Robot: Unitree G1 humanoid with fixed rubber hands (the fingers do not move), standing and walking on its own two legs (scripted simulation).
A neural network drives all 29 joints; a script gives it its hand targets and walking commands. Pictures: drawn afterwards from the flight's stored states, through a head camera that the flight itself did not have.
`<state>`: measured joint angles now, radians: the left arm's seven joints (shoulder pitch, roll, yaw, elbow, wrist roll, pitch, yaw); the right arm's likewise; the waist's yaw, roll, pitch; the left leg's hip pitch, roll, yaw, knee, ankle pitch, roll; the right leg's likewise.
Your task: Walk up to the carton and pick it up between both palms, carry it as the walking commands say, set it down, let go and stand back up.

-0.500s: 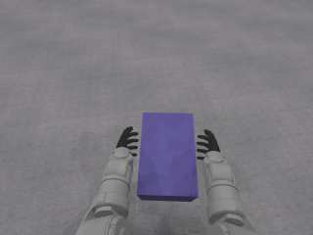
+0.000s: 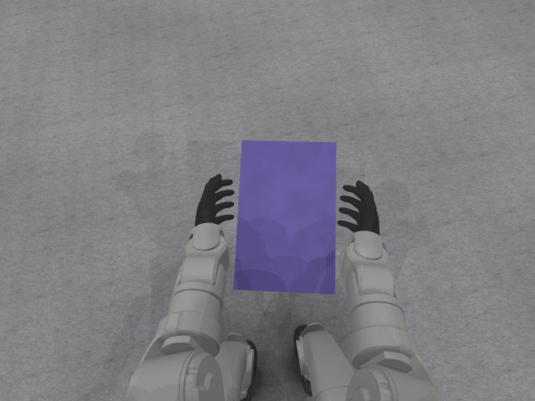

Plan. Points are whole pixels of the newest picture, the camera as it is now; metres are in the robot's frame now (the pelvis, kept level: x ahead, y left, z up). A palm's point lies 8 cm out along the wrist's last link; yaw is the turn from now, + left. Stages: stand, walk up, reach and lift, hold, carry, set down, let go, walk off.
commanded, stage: set down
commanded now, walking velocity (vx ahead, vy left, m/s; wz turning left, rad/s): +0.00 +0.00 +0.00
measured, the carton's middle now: (285, 218) +0.41 -0.04 -0.15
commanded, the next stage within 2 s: none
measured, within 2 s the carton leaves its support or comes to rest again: neither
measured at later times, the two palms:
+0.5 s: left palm (217, 220) +0.41 +0.09 -0.13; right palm (350, 227) +0.38 -0.15 -0.13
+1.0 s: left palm (226, 221) +0.43 +0.09 -0.21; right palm (342, 229) +0.41 -0.16 -0.21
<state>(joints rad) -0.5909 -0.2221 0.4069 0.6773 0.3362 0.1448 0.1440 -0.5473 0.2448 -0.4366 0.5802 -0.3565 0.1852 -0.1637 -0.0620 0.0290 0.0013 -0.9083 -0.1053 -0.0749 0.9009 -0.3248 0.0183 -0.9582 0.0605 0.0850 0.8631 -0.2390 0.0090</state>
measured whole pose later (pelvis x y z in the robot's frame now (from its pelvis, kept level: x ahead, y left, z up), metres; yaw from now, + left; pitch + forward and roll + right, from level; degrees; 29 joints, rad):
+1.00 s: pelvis -0.01 +0.00 -0.13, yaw +1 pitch +35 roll +0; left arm -0.89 -0.13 0.37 0.82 0.22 0.15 0.24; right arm -0.82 0.13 -0.46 0.71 -0.23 0.18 -0.21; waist -0.06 0.03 -0.09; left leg -1.59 -0.17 -0.07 1.52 -0.54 0.00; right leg -1.64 0.12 0.09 1.47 -0.44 0.04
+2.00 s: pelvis -0.04 -0.01 -0.27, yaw +2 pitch +40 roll +1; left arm -1.27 0.01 0.37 0.90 0.19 0.22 0.23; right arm -1.20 0.00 -0.47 0.76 -0.20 0.26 -0.21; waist -0.06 0.04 0.11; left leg -2.05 -0.21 -0.05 1.96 -0.61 -0.05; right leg -2.11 0.16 0.07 1.91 -0.49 0.06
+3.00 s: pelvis -0.03 +0.00 -0.34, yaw +4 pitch +32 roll -1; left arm -1.53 0.19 0.14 1.09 -0.03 0.19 0.21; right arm -1.41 -0.19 -0.35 0.94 -0.03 0.22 -0.11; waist -0.10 0.05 0.47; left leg -2.13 -0.21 0.01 2.26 -0.69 -0.01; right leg -2.16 0.07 0.01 2.21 -0.61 0.04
